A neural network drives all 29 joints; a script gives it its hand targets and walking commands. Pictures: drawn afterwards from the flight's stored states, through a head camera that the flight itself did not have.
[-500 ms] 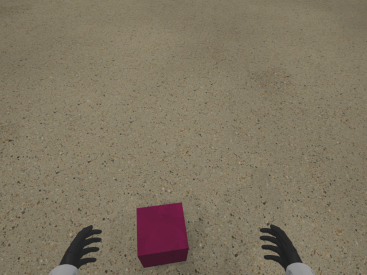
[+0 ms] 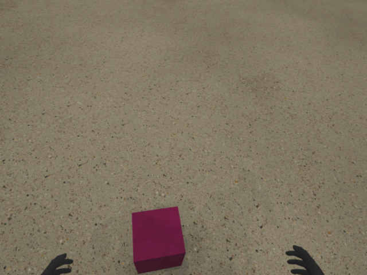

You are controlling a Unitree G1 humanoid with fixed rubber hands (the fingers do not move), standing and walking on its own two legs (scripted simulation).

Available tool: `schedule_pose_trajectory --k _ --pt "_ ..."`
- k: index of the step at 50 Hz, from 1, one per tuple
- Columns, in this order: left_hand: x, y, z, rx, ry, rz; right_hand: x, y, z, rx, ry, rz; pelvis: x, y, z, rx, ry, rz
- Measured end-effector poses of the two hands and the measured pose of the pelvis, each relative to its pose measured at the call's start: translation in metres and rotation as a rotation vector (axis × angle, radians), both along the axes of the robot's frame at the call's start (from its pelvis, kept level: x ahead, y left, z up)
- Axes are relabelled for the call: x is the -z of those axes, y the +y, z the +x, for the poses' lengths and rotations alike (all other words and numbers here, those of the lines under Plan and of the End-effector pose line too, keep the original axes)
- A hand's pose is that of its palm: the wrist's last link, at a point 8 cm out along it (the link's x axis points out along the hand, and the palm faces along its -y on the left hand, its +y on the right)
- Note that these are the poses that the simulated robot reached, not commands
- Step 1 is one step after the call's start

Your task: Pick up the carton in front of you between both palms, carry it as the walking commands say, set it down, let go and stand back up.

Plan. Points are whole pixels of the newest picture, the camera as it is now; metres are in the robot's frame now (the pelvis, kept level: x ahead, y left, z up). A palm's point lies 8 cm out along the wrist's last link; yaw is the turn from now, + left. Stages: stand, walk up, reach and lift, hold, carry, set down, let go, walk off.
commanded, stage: stand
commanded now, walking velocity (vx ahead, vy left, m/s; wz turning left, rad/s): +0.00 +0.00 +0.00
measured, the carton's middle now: (157, 240) +0.38 +0.06 -0.65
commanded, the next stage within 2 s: none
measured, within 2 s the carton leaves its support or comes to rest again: neither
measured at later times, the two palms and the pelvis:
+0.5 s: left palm out of the picture +0.09 +0.30 -0.10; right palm out of the picture +0.10 -0.30 -0.08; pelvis -0.01 +0.00 +0.01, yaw +0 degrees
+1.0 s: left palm out of the picture +0.06 +0.31 -0.10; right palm out of the picture +0.07 -0.31 -0.09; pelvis -0.02 +0.00 +0.01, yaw +1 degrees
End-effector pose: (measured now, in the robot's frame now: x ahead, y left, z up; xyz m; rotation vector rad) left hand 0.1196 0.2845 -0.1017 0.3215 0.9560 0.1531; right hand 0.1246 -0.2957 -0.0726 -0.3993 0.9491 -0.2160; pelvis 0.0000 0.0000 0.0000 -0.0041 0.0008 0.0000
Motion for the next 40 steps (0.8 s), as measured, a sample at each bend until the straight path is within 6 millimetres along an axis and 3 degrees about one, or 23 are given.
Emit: schedule_pose_trajectory --k 13,40 --pt "0.001 0.008 -0.006 -0.004 0.038 0.014 0.009 0.006 -0.010 0.019 0.042 0.022 -0.002 0.004 0.000 0.001 -0.014 0.002" --pt "0.002 0.019 -0.050 -0.040 0.129 0.038 0.014 -0.009 -0.046 0.047 0.130 0.014 -0.008 0.002 -0.018 -0.007 -0.040 0.001"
